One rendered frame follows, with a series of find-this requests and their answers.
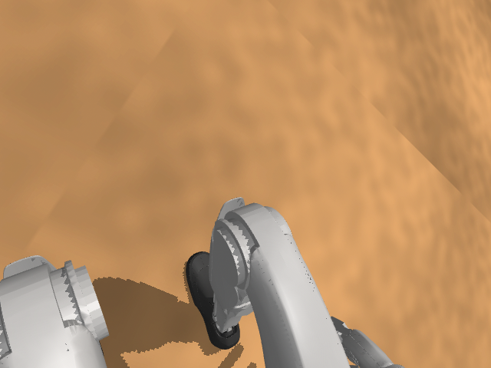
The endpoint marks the right robot hand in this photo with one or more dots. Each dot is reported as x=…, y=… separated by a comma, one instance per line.
x=359, y=348

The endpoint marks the right robot foot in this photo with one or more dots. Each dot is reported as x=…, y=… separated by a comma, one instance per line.
x=197, y=275

